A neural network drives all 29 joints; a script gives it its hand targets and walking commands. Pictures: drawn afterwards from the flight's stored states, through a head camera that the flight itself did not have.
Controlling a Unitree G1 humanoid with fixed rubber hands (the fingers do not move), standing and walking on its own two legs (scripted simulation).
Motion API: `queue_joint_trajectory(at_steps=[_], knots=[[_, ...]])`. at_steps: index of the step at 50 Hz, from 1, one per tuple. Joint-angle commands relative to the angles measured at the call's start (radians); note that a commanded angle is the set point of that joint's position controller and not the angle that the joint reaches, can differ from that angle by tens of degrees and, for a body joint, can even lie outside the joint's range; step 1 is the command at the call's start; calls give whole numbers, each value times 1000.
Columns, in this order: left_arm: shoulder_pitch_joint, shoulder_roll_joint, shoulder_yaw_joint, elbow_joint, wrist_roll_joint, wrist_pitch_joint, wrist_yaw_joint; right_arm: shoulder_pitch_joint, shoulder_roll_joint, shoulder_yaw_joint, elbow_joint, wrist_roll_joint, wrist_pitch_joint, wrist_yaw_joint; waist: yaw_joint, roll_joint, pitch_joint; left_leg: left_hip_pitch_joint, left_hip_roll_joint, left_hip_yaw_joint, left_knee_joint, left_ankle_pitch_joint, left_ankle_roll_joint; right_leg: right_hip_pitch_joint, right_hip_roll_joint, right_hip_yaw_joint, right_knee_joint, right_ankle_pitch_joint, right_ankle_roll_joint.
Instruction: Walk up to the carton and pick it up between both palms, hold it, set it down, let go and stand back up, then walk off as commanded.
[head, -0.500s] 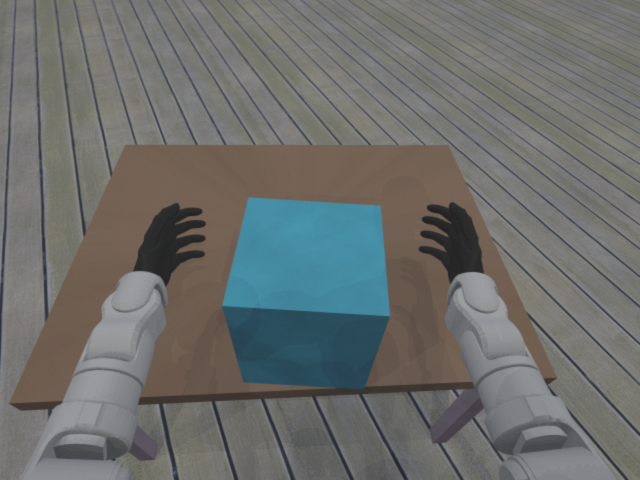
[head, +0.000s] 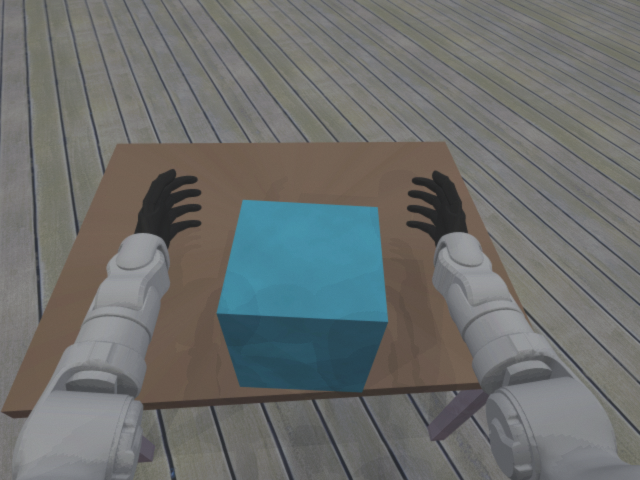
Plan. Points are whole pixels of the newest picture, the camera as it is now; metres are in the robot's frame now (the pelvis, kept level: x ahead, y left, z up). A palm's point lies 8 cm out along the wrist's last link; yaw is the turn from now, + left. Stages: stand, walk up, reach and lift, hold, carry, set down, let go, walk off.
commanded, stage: reach and lift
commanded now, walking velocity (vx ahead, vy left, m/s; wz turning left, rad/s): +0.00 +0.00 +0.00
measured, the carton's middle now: (305, 301) +0.42 +0.04 -0.08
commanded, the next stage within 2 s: none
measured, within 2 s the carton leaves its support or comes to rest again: neither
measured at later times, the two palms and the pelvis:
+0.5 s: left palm (179, 299) +0.38 +0.22 -0.03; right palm (444, 291) +0.39 -0.17 -0.01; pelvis -0.03 -0.01 -0.03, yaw +0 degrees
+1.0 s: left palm (208, 300) +0.40 +0.19 -0.06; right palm (413, 294) +0.40 -0.13 -0.04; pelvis -0.03 -0.01 -0.06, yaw +1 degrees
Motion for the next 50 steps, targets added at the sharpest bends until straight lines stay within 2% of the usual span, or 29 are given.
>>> queue_joint_trajectory(at_steps=[1, 2, 3, 6, 7, 8, 9, 14, 15, 17, 21, 22, 23, 25, 28, 29, 30, 31, 33, 34, 39, 40, 42, 43, 45, 46, 47, 49, 50], knots=[[-449, 70, 12, 139, 24, -106, -18, -334, -125, -12, 96, 25, -90, 6, -42, 173, -547, 195, -19, -67, 5, 673, -118, -96, 40, -148, -29, 246, -56], [-442, 66, 1, 134, 10, -138, -26, -340, -115, 4, 59, 36, -115, 13, -26, 153, -585, 195, -22, -67, 20, 679, -116, -86, 41, -157, -19, 253, -51], [-433, 39, -9, 185, 15, -164, -24, -339, -114, -3, 98, 23, -134, 20, -30, 163, -560, 167, -23, -70, 29, 650, -121, -101, 38, -153, -8, 224, -60], [-500, 53, -31, 145, -10, -270, -12, -378, -102, -8, 51, 21, -213, 33, -31, 157, -654, 128, -28, -70, 74, 638, -122, -148, 35, -158, 39, 227, -55], [-515, 54, -19, 222, -18, -288, -11, -391, -94, -4, 83, 9, -222, 36, -18, 134, -667, 76, -31, -70, 84, 593, -114, -177, 30, -155, 50, 196, -60], [-523, 49, -59, 229, -40, -306, -11, -381, -90, 6, 117, 20, -223, 41, -47, 139, -669, 71, -21, -82, 89, 572, -110, -191, 24, -147, 74, 195, -62], [-491, 28, -57, 287, -31, -324, -13, -375, -85, 28, 153, 28, -235, 50, -20, 142, -670, 53, -19, -82, 100, 568, -109, -228, 28, -153, 83, 184, -65], [-579, 44, -94, 423, -94, -417, -16, -429, -68, 32, 218, 24, -280, 59, -49, 111, -708, -125, -31, -76, 128, 331, -65, -287, 5, -141, 140, 102, -53], [-623, 63, -87, 416, -92, -441, -11, -447, -82, -1, 239, -4, -285, 56, -74, 96, -723, -160, -31, -80, 125, 263, -58, -298, 0, -144, 147, 60, -49], [-608, 45, -104, 431, -122, -484, -9, -447, -53, 22, 216, 0, -325, 58, -61, 93, -804, -181, -32, -77, 180, 332, -62, -322, 0, -141, 196, 112, -43], [-642, 63, -88, 505, -116, -531, -13, -484, -26, -7, 215, -40, -352, 54, -67, 45, -879, -343, -41, -59, 211, 184, -30, -351, -18, -129, 254, 56, -27], [-632, 47, -99, 536, -114, -542, -16, -463, -15, -5, 238, -48, -359, 53, -83, 62, -890, -352, -47, -61, 215, 160, -29, -349, -22, -126, 259, 42, -24], [-642, 41, -86, 523, -111, -553, -9, -466, -22, 5, 252, -34, -373, 57, -61, 77, -947, -343, -36, -70, 228, 220, -38, -379, -14, -135, 281, 75, -27], [-635, 37, -92, 594, -98, -563, -16, -452, -1, 17, 298, -42, -381, 54, -74, 55, -922, -390, -44, -56, 251, 137, -22, -416, -24, -127, 296, 23, -24], [-639, 63, -28, 526, -77, -589, -7, -485, -16, 12, 194, -43, -421, 50, -12, 43, -1039, -400, -42, -44, 296, 216, -30, -396, -17, -128, 343, 97, -14], [-655, 65, -30, 499, -81, -598, -3, -486, -8, 33, 144, -28, -429, 46, -20, 50, -1114, -411, -54, -33, 301, 226, -31, -374, -14, -130, 355, 113, -6], [-613, 64, -11, 490, -66, -601, -7, -465, 9, 62, 131, -24, -436, 45, 1, 36, -1129, -414, -55, -26, 321, 279, -35, -336, -15, -123, 375, 186, -6], [-641, 37, -35, 465, -64, -602, -10, -471, 7, 39, 132, -28, -447, 40, -29, 62, -1148, -401, -55, -31, 334, 307, -37, -349, -10, -134, 386, 219, -3], [-686, 56, -5, 429, -45, -604, 1, -500, -5, 38, 139, -10, -449, 41, 8, 113, -1193, -387, -57, -38, 347, 303, -49, -396, -5, -136, 404, 173, -3], [-652, 42, -1, 444, -34, -595, 3, -494, -26, 26, 124, -17, -453, 40, -15, 98, -1157, -364, -60, -28, 355, 278, -49, -408, 0, -147, 399, 166, 3], [-640, 1, 17, 415, -3, -587, 6, -447, 7, 61, 166, -21, -480, 24, -8, 91, -1142, -358, -51, -33, 395, 399, -66, -407, 9, -143, 434, 253, 1], [-637, -13, 42, 401, 10, -592, 7, -444, 33, 67, 155, -19, -474, 24, 27, 110, -1164, -358, -57, -30, 398, 417, -68, -399, 7, -136, 439, 249, -3], [-640, -21, 49, 378, 29, -591, 12, -425, 38, 55, 200, -21, -486, 18, 13, 118, -1150, -355, -54, -36, 411, 437, -74, -410, 6, -137, 440, 273, -2], [-625, -48, 51, 422, 28, -586, 4, -433, 79, 72, 186, -22, -484, 20, 4, 78, -1080, -383, -53, -32, 403, 403, -62, -388, 1, -132, 436, 264, 3], [-665, -87, 45, 389, 21, -592, -1, -446, 103, 54, 178, -30, -477, 24, 2, 102, -1089, -361, -52, -38, 395, 405, -61, -410, 4, -139, 435, 228, -1], [-652, -66, 75, 395, 46, -604, 2, -448, 120, 43, 164, -55, -485, 17, 1, 77, -1113, -401, -59, -28, 418, 392, -54, -383, -1, -126, 445, 273, 5], [-650, -46, 107, 460, 78, -591, 6, -453, 78, 4, 224, -81, -480, 12, 0, 77, -1023, -427, -58, -30, 396, 305, -51, -391, -2, -122, 437, 196, 4], [-667, -67, 118, 426, 88, -594, 20, -483, 94, -32, 214, -102, -490, 5, -10, 89, -1039, -397, -51, -34, 402, 335, -63, -418, 9, -136, 437, 182, -1], [-647, -78, 134, 454, 106, -596, 18, -451, 120, -15, 260, -114, -486, 5, 8, 75, -1006, -425, -53, -23, 396, 303, -57, -400, 0, -121, 428, 162, -2]])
